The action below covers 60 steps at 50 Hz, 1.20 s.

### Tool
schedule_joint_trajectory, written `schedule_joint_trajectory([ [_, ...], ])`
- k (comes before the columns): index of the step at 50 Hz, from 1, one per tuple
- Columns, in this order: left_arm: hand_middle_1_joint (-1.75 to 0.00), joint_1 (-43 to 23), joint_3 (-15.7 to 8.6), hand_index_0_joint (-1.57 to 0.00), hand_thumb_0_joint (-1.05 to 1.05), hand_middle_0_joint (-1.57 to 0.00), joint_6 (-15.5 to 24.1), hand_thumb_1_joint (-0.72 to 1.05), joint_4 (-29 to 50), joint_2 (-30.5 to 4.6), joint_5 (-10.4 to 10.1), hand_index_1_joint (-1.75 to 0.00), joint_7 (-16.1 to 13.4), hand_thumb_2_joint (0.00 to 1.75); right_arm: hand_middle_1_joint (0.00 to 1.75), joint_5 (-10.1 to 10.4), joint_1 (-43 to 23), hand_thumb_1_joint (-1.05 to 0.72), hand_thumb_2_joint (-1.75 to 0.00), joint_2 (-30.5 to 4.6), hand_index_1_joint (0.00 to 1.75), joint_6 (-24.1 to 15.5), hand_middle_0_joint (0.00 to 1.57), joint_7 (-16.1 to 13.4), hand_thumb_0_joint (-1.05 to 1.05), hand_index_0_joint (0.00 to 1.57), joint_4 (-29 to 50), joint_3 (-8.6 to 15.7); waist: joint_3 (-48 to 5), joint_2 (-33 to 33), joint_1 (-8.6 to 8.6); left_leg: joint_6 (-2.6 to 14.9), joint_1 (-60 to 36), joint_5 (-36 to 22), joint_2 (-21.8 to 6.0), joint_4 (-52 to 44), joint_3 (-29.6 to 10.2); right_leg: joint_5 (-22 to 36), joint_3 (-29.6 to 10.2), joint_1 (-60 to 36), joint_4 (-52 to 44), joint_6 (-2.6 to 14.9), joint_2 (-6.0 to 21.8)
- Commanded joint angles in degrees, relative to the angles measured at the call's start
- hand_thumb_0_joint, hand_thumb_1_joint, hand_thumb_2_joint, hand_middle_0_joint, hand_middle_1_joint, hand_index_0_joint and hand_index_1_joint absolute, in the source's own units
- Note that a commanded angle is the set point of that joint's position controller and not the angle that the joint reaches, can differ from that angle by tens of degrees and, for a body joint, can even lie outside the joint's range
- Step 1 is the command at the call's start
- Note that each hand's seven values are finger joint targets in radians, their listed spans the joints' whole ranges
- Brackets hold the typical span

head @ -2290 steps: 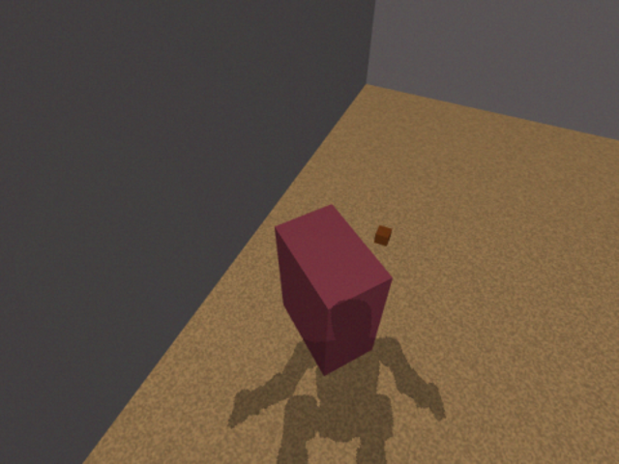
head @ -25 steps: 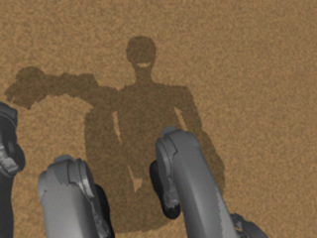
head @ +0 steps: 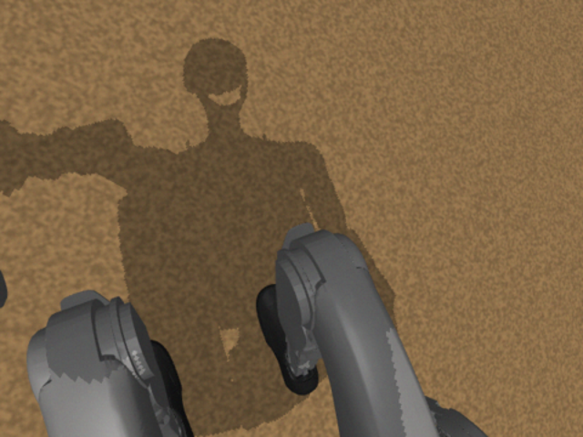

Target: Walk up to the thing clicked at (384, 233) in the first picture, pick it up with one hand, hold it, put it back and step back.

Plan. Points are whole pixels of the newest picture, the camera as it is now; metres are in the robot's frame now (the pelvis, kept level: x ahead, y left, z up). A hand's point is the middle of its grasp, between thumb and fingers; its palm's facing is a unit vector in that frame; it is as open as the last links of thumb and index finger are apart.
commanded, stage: lower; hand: left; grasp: from above
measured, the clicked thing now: out of the picture +0.45 +0.33 -0.22
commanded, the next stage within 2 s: rest in 0.02 s
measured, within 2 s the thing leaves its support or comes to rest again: rests again in 1.16 s
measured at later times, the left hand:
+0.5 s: hand out of the picture +0.46 +0.32 -0.23, palm faces -0.23 -0.39 -0.89, open 8.4 cm
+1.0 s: hand out of the picture +0.46 +0.32 -0.26, palm faces -0.21 -0.39 -0.90, open 8.4 cm
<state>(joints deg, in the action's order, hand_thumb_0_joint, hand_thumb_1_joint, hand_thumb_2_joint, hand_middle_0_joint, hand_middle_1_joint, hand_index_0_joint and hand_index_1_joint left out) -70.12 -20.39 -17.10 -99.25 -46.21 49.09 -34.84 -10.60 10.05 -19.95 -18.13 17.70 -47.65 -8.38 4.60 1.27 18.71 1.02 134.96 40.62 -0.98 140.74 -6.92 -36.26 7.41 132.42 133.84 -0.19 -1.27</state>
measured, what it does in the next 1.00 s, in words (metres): stands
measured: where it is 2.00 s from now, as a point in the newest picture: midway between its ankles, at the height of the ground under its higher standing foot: (234, 387)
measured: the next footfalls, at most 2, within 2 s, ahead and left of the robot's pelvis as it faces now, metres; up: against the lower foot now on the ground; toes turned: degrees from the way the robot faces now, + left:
none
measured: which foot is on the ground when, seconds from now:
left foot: down 0.00-1.00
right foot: down 0.00-1.00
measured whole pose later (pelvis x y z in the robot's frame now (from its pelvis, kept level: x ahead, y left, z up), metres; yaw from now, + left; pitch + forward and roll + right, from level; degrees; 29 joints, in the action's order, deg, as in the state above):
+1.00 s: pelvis +0.00 +0.01 +0.00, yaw -5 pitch +31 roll -15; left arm -72.7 -19.1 -14.8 -103.8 -58.6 47.0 -41.3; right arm -11.7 8.1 -22.0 -20.8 22.4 -41.3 -17.3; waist 12.6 7.4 23.8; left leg 1.3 133.3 41.9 -1.5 142.9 -12.6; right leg -35.4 12.2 128.4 131.4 -1.2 -2.8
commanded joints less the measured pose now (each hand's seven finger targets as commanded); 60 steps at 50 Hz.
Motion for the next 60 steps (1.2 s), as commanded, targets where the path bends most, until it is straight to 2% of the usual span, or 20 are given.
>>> schedule_joint_trajectory([
  [1,-0.56,-20.48,1.66,-1.2,0.0,-1.17,0.78,0.82,9.25,-16.31,1.6,-0.54,-4.71,0.57,0.3,-0.12,15.32,-0.9,-0.9,-15.42,0.3,-0.55,0.2,0.72,0.0,0.2,-1.79,3.09,-43.2,-25.91,2.16,-0.94,-32.64,-14.98,-0.74,-14.44,1.93,13.16,3.6,-22.85,-10.83,2.12,-1.74],
  [2,-0.57,-20.63,1.68,-1.2,0.0,-1.17,0.88,0.83,10.3,-16.86,1.68,-0.54,-5.12,0.56,0.3,-0.14,15.39,-0.9,-0.9,-15.76,0.3,-0.45,0.2,0.94,0.0,0.2,-1.74,3.0,-43.81,-26.9,1.96,-1.03,-32.94,-15.7,-0.84,-14.4,2.15,13.9,3.58,-23.97,-10.95,2.14,-1.95],
  [3,-0.6,-19.92,2.26,-1.21,0.0,-1.16,0.5,0.84,8.35,-15.94,1.68,-0.56,-5.21,0.55,0.3,-0.51,15.33,-0.9,-0.9,-15.56,0.3,-0.42,0.2,1.19,0.0,0.2,-1.8,2.77,-42.92,-25.98,2.73,-0.89,-32.51,-15.73,-0.9,-13.45,2.35,14.23,3.68,-24.54,-11.12,2.08,-2.13],
  [6,-0.58,-19.22,0.03,-1.21,0.0,-1.18,0.56,0.84,9.4,-19.04,0.83,-0.55,-6.36,0.58,0.3,-0.42,15.22,-0.9,-0.9,-16.06,0.3,-0.32,0.2,1.61,0.0,0.2,-1.56,2.6,-43.53,-26.16,1.66,-0.63,-31.1,-16.67,-0.85,-13.08,2.73,15.29,3.4,-26.44,-11.74,1.76,-2.02],
  [10,-0.56,-17.67,2.32,-1.17,0.0,-1.13,0.46,0.79,7.26,-17.16,0.68,-0.52,-5.22,0.53,0.3,-0.49,15.55,-0.9,-0.89,-16.41,0.3,-0.33,0.2,2.55,0.0,0.2,-1.51,1.85,-40.55,-24.58,3.95,-0.44,-30.24,-16.59,-1.04,-12.69,1.82,15.38,4.17,-26.09,-11.77,1.68,-2.31],
  [11,-0.55,-16.83,1.85,-1.15,0.0,-1.11,0.5,0.78,7.25,-18.14,0.09,-0.51,-5.08,0.52,0.3,-0.23,15.12,-0.9,-0.89,-16.86,0.3,-0.3,0.2,2.45,0.0,0.2,-1.25,1.84,-41.18,-24.23,3.02,-0.41,-30.37,-16.82,-1.12,-12.7,1.61,15.44,4.22,-26.3,-11.94,1.68,-2.47],
  [13,-0.56,-16.08,2.26,-1.15,0.0,-1.11,0.41,0.77,6.38,-18.02,-0.04,-0.52,-5.1,0.52,0.3,-0.38,15.58,-0.9,-0.89,-17.09,0.3,-0.43,0.2,2.78,0.0,0.2,-0.83,1.19,-40.98,-24.1,3.72,-0.57,-31.14,-17.56,-1.2,-13.19,0.96,16.11,4.52,-27.21,-11.68,1.66,-2.48],
  [15,-0.57,-15.76,1.1,-1.15,0.0,-1.11,0.57,0.77,7.15,-19.72,-0.07,-0.53,-5.9,0.54,0.3,-0.22,15.31,-0.9,-0.89,-17.54,0.3,-0.4,0.2,2.93,0.0,0.2,-0.1,0.9,-41.59,-24.05,3.1,-0.63,-31.39,-18.29,-1.27,-13.27,0.66,16.67,4.59,-28.25,-11.94,1.64,-2.55],
  [16,-0.56,-15.88,1.97,-1.15,0.0,-1.11,0.58,0.78,5.44,-18.85,-0.13,-0.52,-5.82,0.52,0.3,-0.45,15.2,-0.9,-0.89,-17.42,0.3,-0.53,0.2,3.14,0.0,0.2,-0.09,0.48,-39.67,-24.02,4.48,-0.6,-30.47,-17.46,-1.33,-13.36,0.17,16.3,4.87,-27.18,-11.42,1.66,-2.45],
  [18,-0.55,-15.53,1.7,-1.14,0.0,-1.1,0.85,0.75,4.69,-19.9,-0.15,-0.51,-6.09,0.53,0.3,-0.15,14.95,-0.9,-0.9,-17.93,0.3,-0.44,0.2,3.12,0.0,0.2,0.13,0.18,-39.49,-22.92,4.19,-0.36,-29.17,-16.74,-1.39,-13.13,0.08,15.74,5.01,-27.37,-11.97,1.56,-2.74],
  [20,-0.55,-16.96,3.26,-1.13,0.0,-1.09,1.38,0.73,5.03,-19.83,0.06,-0.51,-5.68,0.52,0.3,-0.32,14.39,-0.9,-0.9,-17.7,0.3,-0.71,0.2,3.16,0.0,0.2,0.43,-0.63,-37.9,-24.39,5.25,-0.23,-28.32,-15.54,-1.32,-12.9,0.3,14.91,4.91,-26.7,-11.74,1.64,-2.91],
  [23,-0.54,-17.4,2.02,-1.12,0.0,-1.11,2.04,0.72,5.44,-22.48,0.11,-0.52,-6.84,0.58,0.3,-0.3,14.29,-0.9,-0.9,-18.39,0.3,-1.21,0.2,3.07,0.0,0.2,1.07,-1.04,-39.08,-23.89,4.75,-0.15,-28.62,-15.78,-1.48,-12.49,0.24,15.17,5.07,-28.43,-12.48,1.41,-3.06],
  [29,-0.57,-18.04,3.34,-1.12,0.0,-1.08,2.64,0.72,3.23,-21.57,0.28,-0.54,-8.32,0.54,0.3,-1.01,13.4,-0.9,-0.9,-18.99,0.3,-1.94,0.2,3.58,0.0,0.2,1.17,-1.94,-35.5,-27.21,6.4,-0.93,-31.49,-13.72,-1.9,-13.45,-1.18,13.48,6.32,-25.45,-11.78,1.97,-3.08],
  [30,-0.57,-18.61,2.76,-1.11,0.0,-1.08,2.79,0.72,3.21,-22.62,0.34,-0.54,-8.61,0.57,0.3,-0.92,13.05,-0.9,-0.9,-19.33,0.3,-2.14,0.2,3.58,0.0,0.2,1.24,-1.96,-35.15,-27.06,6.28,-1.02,-31.96,-13.25,-2.04,-13.77,-1.77,13.02,6.74,-24.34,-11.63,1.92,-2.93],
  [37,-0.59,-17.83,3.74,-1.12,0.0,-1.09,2.6,0.72,3.17,-22.66,-0.47,-0.56,-8.97,0.6,0.3,-1.13,13.14,-0.9,-0.9,-20.05,0.3,-2.48,0.2,4.28,0.0,0.2,2.17,-2.98,-34.45,-28.56,7.45,-1.31,-34.1,-16.79,-2.4,-13.0,-1.93,16.22,7.01,-26.71,-11.7,1.89,-3.23],
  [45,-0.59,-17.3,3.48,-1.09,0.0,-1.06,2.29,0.7,1.88,-24.98,-1.09,-0.56,-9.33,0.58,0.3,-0.92,13.06,-0.9,-0.9,-20.63,0.3,-2.64,0.2,4.78,0.0,0.2,3.2,-4.3,-32.98,-27.11,7.93,-0.93,-31.23,-16.67,-2.48,-12.84,-2.37,16.94,7.32,-28.96,-12.43,1.54,-3.66],
  [48,-0.6,-16.97,3.23,-1.08,0.0,-1.04,2.27,0.69,2.32,-26.36,-1.29,-0.56,-9.39,0.58,0.3,-0.82,12.08,-0.9,-0.9,-20.84,0.3,-2.72,0.2,4.66,0.0,0.2,3.73,-4.6,-33.0,-27.16,7.29,-0.9,-30.9,-16.08,-2.69,-12.43,-2.49,16.34,7.45,-28.71,-12.52,1.49,-3.85],
  [50,-0.59,-16.77,3.94,-1.07,0.0,-1.04,2.1,0.67,2.55,-25.94,-1.47,-0.55,-9.37,0.55,0.3,-0.86,12.32,-0.9,-0.9,-20.93,0.3,-2.82,0.2,4.69,0.0,0.2,4.03,-4.99,-32.62,-27.75,8.15,-0.99,-31.79,-16.31,-2.63,-12.61,-2.56,16.61,7.56,-29.13,-12.47,1.54,-3.92],
  [56,-0.56,-16.5,3.8,-1.07,0.0,-1.04,2.19,0.67,2.67,-27.9,-1.71,-0.53,-9.28,0.56,0.3,-0.73,11.73,-0.9,-0.9,-21.22,0.3,-3.1,0.2,4.59,0.0,0.2,4.48,-5.62,-31.42,-26.88,8.25,-0.67,-29.97,-14.91,-2.72,-12.32,-2.59,15.78,7.56,-29.49,-13.07,1.33,-4.13],
  [60,-0.56,-16.59,4.38,-1.07,0.0,-1.04,2.4,0.66,2.12,-27.44,-1.79,-0.54,-9.42,0.56,0.3,-0.74,11.29,-0.9,-0.9,-21.3,0.3,-3.19,0.2,4.4,0.0,0.2,4.69,-5.94,-30.29,-28.67,8.32,-1.26,-31.85,-14.36,-3.1,-13.28,-3.53,14.93,8.33,-28.04,-12.53,1.66,-4.08],
])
